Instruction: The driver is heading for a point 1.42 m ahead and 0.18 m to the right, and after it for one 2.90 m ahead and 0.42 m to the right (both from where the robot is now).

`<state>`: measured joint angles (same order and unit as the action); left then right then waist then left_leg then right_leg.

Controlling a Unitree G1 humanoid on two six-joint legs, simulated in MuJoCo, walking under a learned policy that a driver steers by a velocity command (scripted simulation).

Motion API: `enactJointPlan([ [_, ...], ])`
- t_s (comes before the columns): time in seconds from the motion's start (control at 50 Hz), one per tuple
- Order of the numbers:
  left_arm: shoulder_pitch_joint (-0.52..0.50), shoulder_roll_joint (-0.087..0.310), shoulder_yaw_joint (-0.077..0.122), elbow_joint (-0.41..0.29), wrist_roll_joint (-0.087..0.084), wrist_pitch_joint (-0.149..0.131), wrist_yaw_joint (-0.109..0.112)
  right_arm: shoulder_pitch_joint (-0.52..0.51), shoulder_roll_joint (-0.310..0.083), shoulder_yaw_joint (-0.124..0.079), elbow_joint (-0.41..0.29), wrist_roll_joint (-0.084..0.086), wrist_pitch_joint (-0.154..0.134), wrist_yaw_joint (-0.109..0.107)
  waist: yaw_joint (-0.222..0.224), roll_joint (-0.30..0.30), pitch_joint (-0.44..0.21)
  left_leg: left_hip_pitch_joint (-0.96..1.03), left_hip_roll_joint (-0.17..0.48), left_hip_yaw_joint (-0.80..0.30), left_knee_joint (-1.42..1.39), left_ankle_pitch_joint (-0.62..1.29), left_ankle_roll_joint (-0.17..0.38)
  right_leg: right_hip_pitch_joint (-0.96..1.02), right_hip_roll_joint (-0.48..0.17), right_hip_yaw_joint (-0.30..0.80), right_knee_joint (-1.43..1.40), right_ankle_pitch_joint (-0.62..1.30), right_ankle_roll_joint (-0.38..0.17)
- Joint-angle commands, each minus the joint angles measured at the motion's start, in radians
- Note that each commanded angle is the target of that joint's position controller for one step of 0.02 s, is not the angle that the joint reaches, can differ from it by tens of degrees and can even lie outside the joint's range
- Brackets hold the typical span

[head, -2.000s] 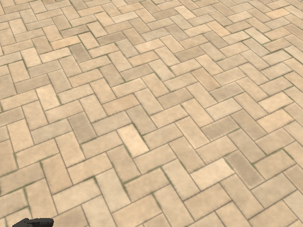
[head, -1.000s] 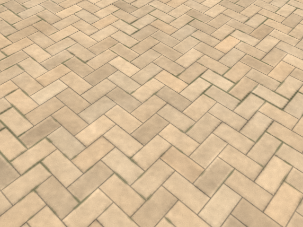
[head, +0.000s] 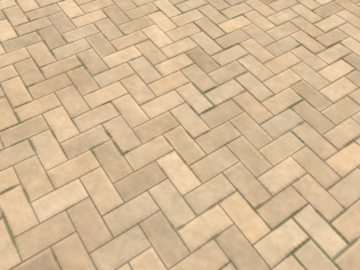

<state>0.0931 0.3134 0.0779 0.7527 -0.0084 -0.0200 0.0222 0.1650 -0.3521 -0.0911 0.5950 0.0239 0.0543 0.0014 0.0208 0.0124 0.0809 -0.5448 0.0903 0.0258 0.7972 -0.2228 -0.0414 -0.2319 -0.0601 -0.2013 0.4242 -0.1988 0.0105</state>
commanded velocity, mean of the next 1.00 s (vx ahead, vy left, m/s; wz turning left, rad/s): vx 0.02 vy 0.00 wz -0.26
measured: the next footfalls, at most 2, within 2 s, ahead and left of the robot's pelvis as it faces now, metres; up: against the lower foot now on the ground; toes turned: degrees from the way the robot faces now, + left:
left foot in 0.06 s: +0.12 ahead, +0.13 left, +0.00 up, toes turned +8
right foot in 0.52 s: +0.07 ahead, -0.10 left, +0.00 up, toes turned -8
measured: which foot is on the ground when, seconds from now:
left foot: up 0.00-0.04, down 0.06-0.52, up 0.54-0.98, down 1.00-1.00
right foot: down 0.00-0.06, up 0.08-0.50, down 0.52-1.00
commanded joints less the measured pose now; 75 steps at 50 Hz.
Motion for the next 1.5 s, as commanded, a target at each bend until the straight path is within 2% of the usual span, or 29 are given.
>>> enactJointPlan([
  [0.02,-0.084,0.148,0.041,-0.072,-0.025,-0.018,-0.012,0.066,-0.065,-0.024,-0.066,0.0,0.011,0.024,-0.055,-0.107,-0.156,0.196,-0.022,0.034,-0.147,0.035,0.053,0.061,-0.264,0.098,-0.035,0.272,-0.148],
  [0.06,-0.006,0.109,0.037,-0.038,-0.026,-0.013,-0.025,0.125,-0.114,-0.052,-0.056,-0.012,0.01,0.008,-0.076,0.002,-0.167,0.369,-0.06,0.003,-0.289,0.187,0.119,-0.014,-0.194,0.027,0.182,0.134,-0.054],
  [0.08,0.039,0.078,0.028,-0.06,0.013,-0.009,-0.032,0.177,-0.271,-0.092,-0.07,-0.014,0.005,-0.014,-0.058,0.327,-0.17,0.562,0.167,-0.349,-0.358,0.67,0.238,-0.285,-0.061,-0.05,0.531,-0.292,0.045],
  [0.1,-0.006,0.074,0.016,-0.1,0.033,-0.004,-0.024,0.129,-0.275,-0.075,-0.116,-0.053,-0.018,-0.01,-0.066,0.349,-0.267,0.594,0.303,-0.603,-0.404,0.607,0.424,-0.475,0.055,0.144,0.769,-0.501,0.074],
  [0.12,-0.058,0.129,0.028,-0.089,0.007,0.004,-0.019,0.12,-0.207,-0.056,-0.119,-0.053,-0.037,0.001,-0.113,0.182,-0.289,0.576,0.282,-0.496,-0.424,0.581,0.404,-0.481,0.032,0.222,0.85,-0.442,0.055],
  [0.16,-0.012,0.113,0.024,-0.051,-0.006,0.02,-0.003,0.039,-0.109,-0.019,-0.1,-0.029,-0.05,-0.008,-0.055,0.075,-0.257,0.508,0.203,-0.322,-0.39,0.501,0.295,-0.449,-0.019,0.239,0.789,-0.317,0.035],
  [0.22,0.075,0.072,0.008,0.001,-0.005,0.038,-0.008,-0.058,-0.007,0.032,-0.08,-0.052,-0.052,-0.021,0.003,0.104,-0.263,0.36,0.138,-0.155,-0.401,0.493,0.256,-0.231,-0.023,0.215,0.665,-0.209,0.063],
  [0.26,0.069,0.042,-0.009,0.004,-0.013,0.043,-0.013,-0.078,-0.012,0.03,-0.06,-0.065,-0.059,-0.024,-0.014,0.112,-0.224,0.321,0.124,-0.094,-0.416,0.404,0.246,-0.153,-0.019,0.211,0.492,-0.171,0.072],
  [0.32,0.04,0.106,0.003,-0.036,-0.018,0.05,-0.015,-0.052,-0.101,-0.002,-0.027,-0.058,-0.042,-0.037,-0.052,0.134,-0.178,0.345,0.201,-0.147,-0.437,0.318,0.295,-0.183,-0.007,0.177,0.467,-0.201,0.067],
  [0.44,0.086,0.072,0.01,-0.063,-0.018,0.068,-0.028,-0.093,-0.075,-0.012,0.007,-0.037,-0.032,-0.048,-0.034,0.113,-0.143,0.385,0.253,-0.116,-0.405,0.331,0.271,-0.185,-0.019,0.136,0.399,-0.244,0.026],
  [0.5,0.179,0.065,0.022,-0.045,-0.014,0.069,-0.036,-0.127,-0.052,-0.019,0.025,-0.01,-0.024,-0.053,0.021,0.072,-0.152,0.34,0.197,0.001,-0.257,0.244,0.165,-0.039,0.03,0.108,0.127,-0.044,-0.041],
  [0.52,0.204,0.141,0.046,-0.051,-0.006,0.064,-0.024,-0.078,-0.023,-0.018,0.038,-0.018,-0.022,-0.052,0.006,-0.1,-0.133,0.211,0.102,0.095,-0.056,0.04,0.068,0.052,-0.055,0.305,-0.009,0.219,-0.109],
  [0.54,0.211,0.272,0.074,-0.082,0.005,0.052,-0.008,-0.14,0.022,-0.003,-0.02,-0.055,-0.026,-0.048,-0.009,-0.374,-0.09,-0.129,-0.093,0.113,0.231,-0.41,-0.044,0.182,-0.283,0.724,-0.047,0.606,-0.286],
  [0.56,0.251,0.258,0.069,-0.094,0.046,0.029,-0.018,-0.253,0.007,-0.004,-0.052,-0.05,-0.039,-0.051,0.074,-0.279,-0.178,-0.194,-0.143,-0.069,0.397,-0.496,-0.037,0.188,-0.332,0.807,-0.097,0.562,-0.397],
  [0.58,0.211,0.237,0.066,-0.099,0.044,0.008,-0.02,-0.25,-0.011,-0.012,-0.043,-0.029,-0.044,-0.05,0.041,-0.184,-0.16,-0.223,-0.12,-0.12,0.439,-0.411,-0.016,0.206,-0.279,0.724,-0.092,0.469,-0.354],
  [0.62,0.106,0.178,0.053,-0.123,-0.013,0.008,-0.003,-0.207,-0.035,-0.026,-0.007,-0.036,-0.047,-0.059,-0.011,-0.089,-0.142,-0.234,-0.09,-0.136,0.389,-0.244,-0.01,0.199,-0.196,0.607,-0.062,0.42,-0.252],
  [0.8,0.107,0.18,0.061,-0.185,-0.018,0.055,0.035,-0.187,0.0,-0.019,0.015,-0.021,-0.071,-0.038,-0.009,-0.144,-0.169,-0.088,-0.169,-0.157,0.062,-0.07,-0.059,0.158,-0.077,0.641,-0.038,0.276,-0.206],
  [0.94,0.053,0.039,-0.018,-0.172,0.03,0.055,0.004,-0.106,0.009,0.006,0.057,-0.019,-0.076,0.001,0.013,-0.163,-0.192,0.218,-0.059,-0.076,-0.126,-0.065,-0.024,0.041,-0.108,0.562,0.017,0.372,-0.207],
  [1.0,0.07,0.095,-0.007,-0.146,0.033,0.035,-0.002,-0.121,-0.05,0.0,0.036,-0.027,-0.085,0.007,0.009,-0.119,-0.111,0.32,-0.066,-0.117,-0.355,0.237,0.034,0.005,-0.026,0.508,0.029,0.136,-0.137],
  [1.04,0.118,0.116,0.008,-0.156,0.049,0.025,0.01,-0.112,-0.176,-0.031,0.024,-0.017,-0.087,0.007,0.07,0.119,-0.104,0.283,0.057,-0.322,-0.366,0.461,0.167,-0.016,0.129,0.33,0.179,-0.073,-0.044],
  [1.1,-0.015,0.089,0.015,-0.196,0.021,0.026,0.026,0.012,-0.128,-0.028,0.046,-0.013,-0.084,-0.002,-0.027,0.233,-0.127,0.391,0.162,-0.598,-0.444,0.42,0.309,-0.181,0.18,0.287,0.382,-0.348,0.017],
  [1.18,-0.026,0.037,0.015,-0.203,0.003,0.021,0.007,0.002,-0.143,-0.05,0.036,0.014,-0.068,-0.035,-0.024,0.112,-0.182,0.485,0.101,-0.542,-0.418,0.367,0.243,-0.289,0.138,0.345,0.46,-0.364,0.042],
  [1.3,0.119,0.035,0.033,-0.133,-0.013,0.003,-0.021,-0.077,-0.122,-0.059,-0.018,0.029,-0.004,-0.043,0.028,0.169,-0.224,0.286,-0.02,-0.53,-0.391,0.134,0.155,0.084,0.166,0.272,-0.07,-0.024,0.028],
  [1.32,0.148,0.089,0.05,-0.124,-0.006,0.007,-0.013,-0.043,-0.084,-0.047,-0.017,0.026,-0.005,-0.043,0.018,0.103,-0.229,0.146,-0.08,-0.48,-0.304,-0.081,0.102,0.225,0.041,0.365,-0.124,0.005,-0.015],
  [1.34,0.104,0.186,0.064,-0.15,0.025,0.02,-0.005,0.027,-0.012,-0.031,-0.022,0.013,-0.01,-0.039,-0.041,-0.21,-0.21,-0.074,-0.238,-0.28,-0.041,-0.358,0.041,0.28,-0.223,0.678,-0.17,-0.003,-0.151],
  [1.36,0.062,0.167,0.057,-0.173,0.075,0.009,-0.011,0.031,-0.098,-0.054,-0.027,0.0,-0.028,-0.037,-0.044,-0.237,-0.156,-0.117,-0.16,-0.262,0.166,-0.388,0.006,0.129,-0.356,0.788,-0.197,0.047,-0.247],
  [1.4,-0.055,0.073,0.028,-0.2,0.051,-0.004,0.004,0.061,-0.16,-0.076,0.02,0.0,-0.021,-0.034,-0.082,-0.101,-0.084,-0.091,-0.102,-0.209,0.326,-0.237,-0.02,0.057,-0.229,0.551,-0.171,0.051,-0.2],
  [1.44,-0.06,0.062,0.019,-0.2,0.027,-0.003,0.025,0.08,-0.11,-0.064,0.033,-0.001,-0.007,-0.032,-0.068,-0.109,-0.071,-0.133,-0.083,-0.172,0.434,-0.134,-0.046,0.085,-0.164,0.405,-0.144,0.158,-0.174],
  [1.5,0.037,0.073,0.019,-0.18,0.035,0.008,0.039,-0.009,-0.073,-0.04,-0.023,0.01,-0.01,-0.019,-0.004,-0.123,-0.071,-0.196,-0.038,-0.091,0.392,-0.083,-0.085,0.165,-0.161,0.302,-0.14,0.3,-0.214],
])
